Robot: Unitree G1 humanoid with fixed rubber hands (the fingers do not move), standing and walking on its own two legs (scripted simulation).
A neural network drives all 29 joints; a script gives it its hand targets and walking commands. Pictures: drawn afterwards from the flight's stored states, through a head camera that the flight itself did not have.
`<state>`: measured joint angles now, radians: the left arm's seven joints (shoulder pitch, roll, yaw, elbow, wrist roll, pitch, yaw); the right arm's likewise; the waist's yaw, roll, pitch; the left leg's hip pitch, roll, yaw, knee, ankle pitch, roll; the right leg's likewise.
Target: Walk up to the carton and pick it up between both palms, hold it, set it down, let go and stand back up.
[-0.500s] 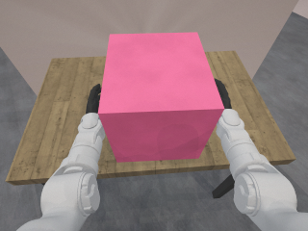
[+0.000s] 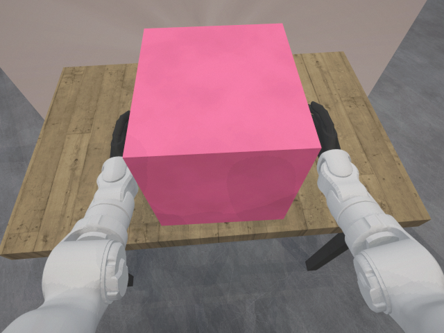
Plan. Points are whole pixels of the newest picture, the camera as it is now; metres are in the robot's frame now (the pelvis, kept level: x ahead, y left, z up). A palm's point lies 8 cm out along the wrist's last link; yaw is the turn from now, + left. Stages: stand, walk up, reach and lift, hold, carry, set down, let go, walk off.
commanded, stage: set down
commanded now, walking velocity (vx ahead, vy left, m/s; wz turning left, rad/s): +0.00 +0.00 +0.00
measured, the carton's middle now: (218, 130) +0.49 +0.02 +0.04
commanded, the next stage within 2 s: none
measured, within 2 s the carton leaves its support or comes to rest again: neither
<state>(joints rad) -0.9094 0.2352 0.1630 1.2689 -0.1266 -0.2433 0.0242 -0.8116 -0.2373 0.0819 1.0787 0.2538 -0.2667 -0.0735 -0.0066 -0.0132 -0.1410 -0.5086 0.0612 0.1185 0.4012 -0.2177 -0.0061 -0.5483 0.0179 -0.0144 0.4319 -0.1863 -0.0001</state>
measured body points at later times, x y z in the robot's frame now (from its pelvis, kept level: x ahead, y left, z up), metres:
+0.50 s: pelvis -0.04 +0.01 +0.00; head +0.02 +0.02 +0.45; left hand +0.35 +0.23 +0.04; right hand +0.36 -0.21 +0.04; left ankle -0.04 +0.12 -0.74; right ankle -0.03 -0.11 -0.74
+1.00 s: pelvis -0.06 +0.01 +0.00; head -0.05 +0.02 +0.45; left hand +0.27 +0.24 +0.05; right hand +0.28 -0.20 +0.05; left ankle -0.04 +0.12 -0.74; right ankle -0.03 -0.11 -0.74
